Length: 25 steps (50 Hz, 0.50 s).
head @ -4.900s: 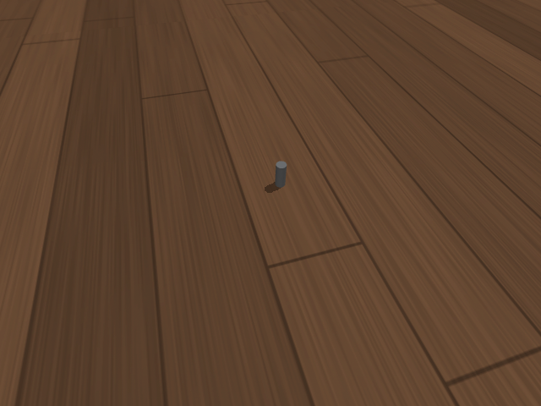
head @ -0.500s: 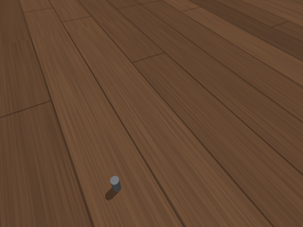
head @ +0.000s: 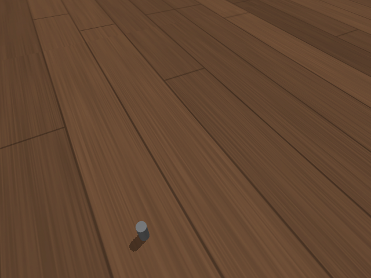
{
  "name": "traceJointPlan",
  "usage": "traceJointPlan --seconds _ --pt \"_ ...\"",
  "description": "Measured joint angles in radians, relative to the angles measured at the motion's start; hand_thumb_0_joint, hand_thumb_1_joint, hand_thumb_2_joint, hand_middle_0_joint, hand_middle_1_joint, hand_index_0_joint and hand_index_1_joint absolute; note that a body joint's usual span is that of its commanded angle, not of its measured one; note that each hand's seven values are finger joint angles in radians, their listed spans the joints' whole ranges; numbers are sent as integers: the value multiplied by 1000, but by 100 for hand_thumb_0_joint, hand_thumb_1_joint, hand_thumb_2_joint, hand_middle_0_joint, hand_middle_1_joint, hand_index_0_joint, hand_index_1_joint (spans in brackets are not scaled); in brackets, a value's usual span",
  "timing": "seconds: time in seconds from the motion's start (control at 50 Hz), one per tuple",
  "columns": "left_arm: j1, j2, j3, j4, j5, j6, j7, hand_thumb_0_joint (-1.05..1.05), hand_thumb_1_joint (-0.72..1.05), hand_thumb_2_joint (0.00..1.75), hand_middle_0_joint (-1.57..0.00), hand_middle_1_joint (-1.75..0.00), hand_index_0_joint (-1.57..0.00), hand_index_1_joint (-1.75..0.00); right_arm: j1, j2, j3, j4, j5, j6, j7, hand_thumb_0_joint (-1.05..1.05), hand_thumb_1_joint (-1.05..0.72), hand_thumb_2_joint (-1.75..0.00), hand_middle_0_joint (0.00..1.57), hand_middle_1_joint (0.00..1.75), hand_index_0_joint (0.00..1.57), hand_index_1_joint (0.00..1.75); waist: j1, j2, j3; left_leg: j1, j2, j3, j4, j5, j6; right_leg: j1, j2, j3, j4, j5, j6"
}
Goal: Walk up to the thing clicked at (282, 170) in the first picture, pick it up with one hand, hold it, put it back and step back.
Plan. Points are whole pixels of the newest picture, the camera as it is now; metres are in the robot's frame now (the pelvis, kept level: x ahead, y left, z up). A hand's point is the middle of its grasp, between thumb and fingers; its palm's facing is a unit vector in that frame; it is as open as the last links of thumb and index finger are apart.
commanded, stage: stand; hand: left
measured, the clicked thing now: (142, 231) +0.44 +0.20 -0.71
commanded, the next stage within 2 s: go down in 1.86 s
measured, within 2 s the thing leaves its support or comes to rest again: neither
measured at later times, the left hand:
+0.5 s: hand out of the picture +0.09 +0.25 -0.16, palm faces -0.03 -0.94 -0.34, open 7.3 cm
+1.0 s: hand out of the picture +0.09 +0.25 -0.16, palm faces -0.02 -0.94 -0.35, open 7.4 cm
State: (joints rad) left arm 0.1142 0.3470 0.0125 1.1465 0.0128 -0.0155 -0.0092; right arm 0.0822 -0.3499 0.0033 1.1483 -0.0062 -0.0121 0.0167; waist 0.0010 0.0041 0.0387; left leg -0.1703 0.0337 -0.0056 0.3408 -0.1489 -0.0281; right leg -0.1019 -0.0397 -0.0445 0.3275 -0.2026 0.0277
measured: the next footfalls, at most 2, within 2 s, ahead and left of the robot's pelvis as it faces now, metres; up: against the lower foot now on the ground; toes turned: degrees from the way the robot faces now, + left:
none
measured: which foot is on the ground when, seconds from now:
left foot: down 0.00-1.00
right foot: down 0.00-1.00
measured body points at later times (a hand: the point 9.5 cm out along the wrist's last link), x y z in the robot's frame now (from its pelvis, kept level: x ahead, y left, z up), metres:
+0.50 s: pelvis +0.01 +0.00 +0.00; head +0.02 +0.00 +0.45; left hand +0.09 +0.30 -0.13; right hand +0.09 -0.30 -0.13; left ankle +0.02 +0.14 -0.75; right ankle -0.02 -0.13 -0.75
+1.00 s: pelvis +0.01 +0.00 +0.00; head +0.03 +0.00 +0.45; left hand +0.09 +0.30 -0.13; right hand +0.09 -0.30 -0.13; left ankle +0.02 +0.14 -0.75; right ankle -0.02 -0.13 -0.75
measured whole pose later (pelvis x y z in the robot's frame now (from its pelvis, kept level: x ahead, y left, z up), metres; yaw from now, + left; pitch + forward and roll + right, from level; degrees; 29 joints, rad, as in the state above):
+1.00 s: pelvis +0.01 +0.00 +0.00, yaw +0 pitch -1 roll +0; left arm 0.12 0.35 0.01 1.13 0.01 -0.01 -0.01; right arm 0.09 -0.35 0.01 1.14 -0.01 -0.01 0.01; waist 0.00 0.00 0.04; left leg -0.13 0.03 0.00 0.32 -0.16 -0.03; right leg -0.07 -0.04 -0.04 0.31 -0.22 0.03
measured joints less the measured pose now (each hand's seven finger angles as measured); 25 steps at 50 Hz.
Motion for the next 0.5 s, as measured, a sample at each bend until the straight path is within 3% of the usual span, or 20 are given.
traceJointPlan --seconds 0.5 --pt "-11 3 0 -14 2 6 2 1 91 90 -21 -30 -21 -30 5 1 4 -1 1 4 -3 0 -91 -90 20 30 20 30 -5 -2 1 24 1 6 -18 -5 -1 22 0 4 -17 -4 -1"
